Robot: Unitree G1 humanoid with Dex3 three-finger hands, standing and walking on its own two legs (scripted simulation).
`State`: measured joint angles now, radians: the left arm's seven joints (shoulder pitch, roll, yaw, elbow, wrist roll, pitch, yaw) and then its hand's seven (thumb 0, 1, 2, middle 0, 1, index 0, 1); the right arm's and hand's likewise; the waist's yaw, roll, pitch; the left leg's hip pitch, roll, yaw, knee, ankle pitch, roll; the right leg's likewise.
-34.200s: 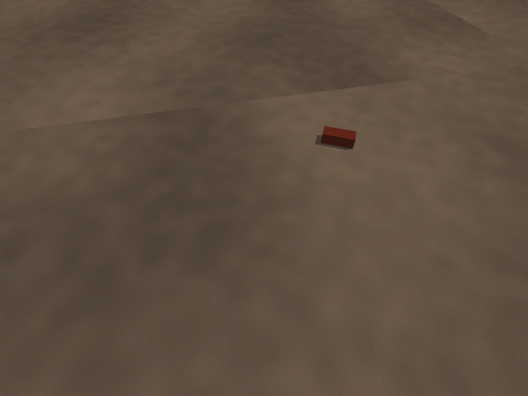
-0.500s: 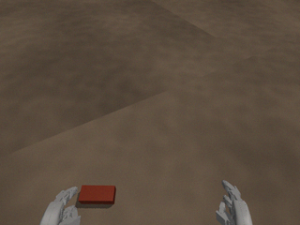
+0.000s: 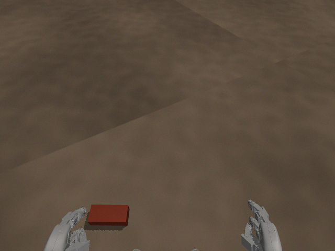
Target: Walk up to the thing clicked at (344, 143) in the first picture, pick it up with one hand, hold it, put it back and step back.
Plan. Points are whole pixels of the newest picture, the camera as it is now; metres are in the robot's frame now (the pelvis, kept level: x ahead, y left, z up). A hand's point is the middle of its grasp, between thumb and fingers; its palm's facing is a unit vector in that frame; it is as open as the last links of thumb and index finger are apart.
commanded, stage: stand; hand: left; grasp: from above
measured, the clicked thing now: (109, 215) +0.41 +0.29 -0.68
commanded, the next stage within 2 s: none
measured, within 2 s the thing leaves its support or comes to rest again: neither
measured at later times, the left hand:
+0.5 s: hand out of the picture +0.09 +0.24 -0.10, palm faces +0.03 -0.95 -0.32, open 7.3 cm
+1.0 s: hand out of the picture +0.03 +0.25 -0.10, palm faces +0.03 -0.94 -0.34, open 7.3 cm
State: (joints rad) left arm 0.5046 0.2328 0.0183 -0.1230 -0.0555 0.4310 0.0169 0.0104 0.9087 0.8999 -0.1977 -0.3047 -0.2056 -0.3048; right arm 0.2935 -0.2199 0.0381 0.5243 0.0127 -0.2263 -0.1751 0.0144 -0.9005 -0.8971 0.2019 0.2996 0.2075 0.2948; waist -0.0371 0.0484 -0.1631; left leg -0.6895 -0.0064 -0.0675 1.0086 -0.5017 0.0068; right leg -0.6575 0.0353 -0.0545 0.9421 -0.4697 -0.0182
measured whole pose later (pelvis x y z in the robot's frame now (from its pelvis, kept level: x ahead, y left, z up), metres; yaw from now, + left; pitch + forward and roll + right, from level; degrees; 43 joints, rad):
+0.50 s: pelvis +0.00 +0.01 +0.05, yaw +0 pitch -1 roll +0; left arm 0.20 0.27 0.04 0.91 0.04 0.02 0.03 0.01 0.91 0.90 -0.20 -0.30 -0.21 -0.30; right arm 0.19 -0.28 -0.03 0.97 -0.05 -0.02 -0.02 0.01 -0.90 -0.90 0.20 0.30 0.21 0.30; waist 0.02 0.00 0.04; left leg -0.23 -0.05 -0.03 0.57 -0.31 0.03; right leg -0.23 -0.01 -0.01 0.57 -0.31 0.01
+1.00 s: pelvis -0.01 +0.01 +0.07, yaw +0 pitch -4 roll +0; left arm 0.15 0.29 0.03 1.15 0.03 0.00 0.03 0.00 0.91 0.90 -0.20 -0.30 -0.21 -0.30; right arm 0.14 -0.30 -0.03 1.12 -0.03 0.00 -0.02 0.01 -0.90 -0.90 0.20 0.30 0.21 0.30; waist 0.02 0.02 0.05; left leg -0.10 -0.05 -0.03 0.34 -0.17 0.03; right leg -0.10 -0.02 -0.01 0.35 -0.18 0.01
